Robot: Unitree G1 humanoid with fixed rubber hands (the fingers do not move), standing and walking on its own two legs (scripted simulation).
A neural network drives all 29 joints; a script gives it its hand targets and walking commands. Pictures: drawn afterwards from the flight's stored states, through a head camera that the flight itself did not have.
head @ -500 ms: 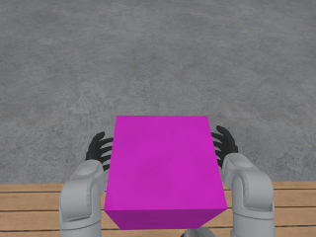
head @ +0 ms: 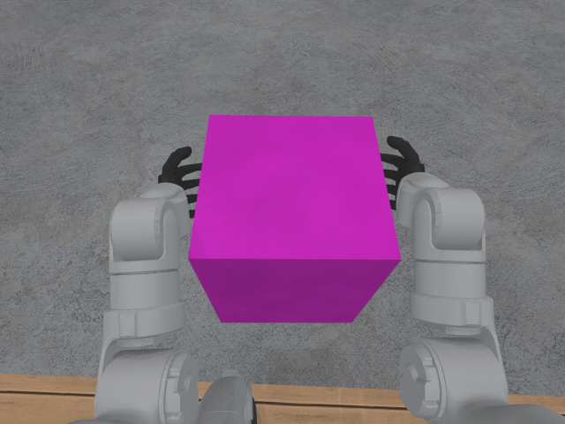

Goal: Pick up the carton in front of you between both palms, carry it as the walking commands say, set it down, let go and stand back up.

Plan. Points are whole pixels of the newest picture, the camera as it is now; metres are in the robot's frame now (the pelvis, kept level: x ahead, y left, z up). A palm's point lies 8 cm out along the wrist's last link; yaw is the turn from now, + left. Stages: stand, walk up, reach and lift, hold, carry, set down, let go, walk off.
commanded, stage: carry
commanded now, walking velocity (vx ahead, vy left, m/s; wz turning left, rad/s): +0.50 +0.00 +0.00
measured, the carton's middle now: (288, 230) +0.36 +0.01 +0.04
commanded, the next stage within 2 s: none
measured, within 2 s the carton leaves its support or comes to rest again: neither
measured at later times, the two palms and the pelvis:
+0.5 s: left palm (217, 61) +0.71 +0.14 +0.09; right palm (378, 58) +0.69 -0.16 +0.10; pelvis +0.34 +0.02 -0.03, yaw +0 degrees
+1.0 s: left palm (216, 13) +1.04 +0.19 +0.02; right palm (331, 6) +1.05 -0.11 +0.03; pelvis +0.68 +0.03 -0.08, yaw -1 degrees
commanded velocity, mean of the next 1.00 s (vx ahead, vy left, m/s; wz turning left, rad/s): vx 0.50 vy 0.00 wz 0.00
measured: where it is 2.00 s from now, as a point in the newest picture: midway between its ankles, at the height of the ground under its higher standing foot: (283, 167)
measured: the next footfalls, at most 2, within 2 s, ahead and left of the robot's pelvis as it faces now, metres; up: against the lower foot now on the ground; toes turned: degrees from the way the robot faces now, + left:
left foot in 0.12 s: +0.25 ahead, +0.10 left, +0.00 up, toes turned +5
right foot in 0.54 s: +0.53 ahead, -0.06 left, -0.06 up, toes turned -4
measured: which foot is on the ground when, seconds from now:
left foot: up 0.00-0.10, down 0.12-0.54, up 0.56-0.94, down 0.96-1.00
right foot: down 0.00-0.14, up 0.16-0.52, down 0.54-0.98, up 1.00-1.00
